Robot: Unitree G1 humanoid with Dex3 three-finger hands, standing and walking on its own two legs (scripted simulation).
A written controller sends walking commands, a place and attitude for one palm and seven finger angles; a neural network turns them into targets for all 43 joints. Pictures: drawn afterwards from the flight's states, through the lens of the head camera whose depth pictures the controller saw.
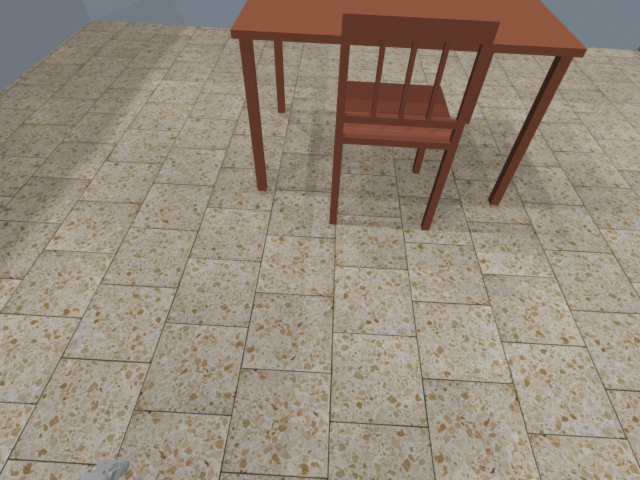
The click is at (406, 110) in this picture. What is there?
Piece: chair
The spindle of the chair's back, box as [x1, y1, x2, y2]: [398, 41, 418, 118]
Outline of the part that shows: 418,41 412,42 398,118 402,118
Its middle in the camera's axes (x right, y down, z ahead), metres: +0.28 -0.50 +1.24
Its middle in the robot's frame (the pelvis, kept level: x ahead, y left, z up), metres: +1.27 -0.22 -0.10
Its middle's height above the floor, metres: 0.67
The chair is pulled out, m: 0.00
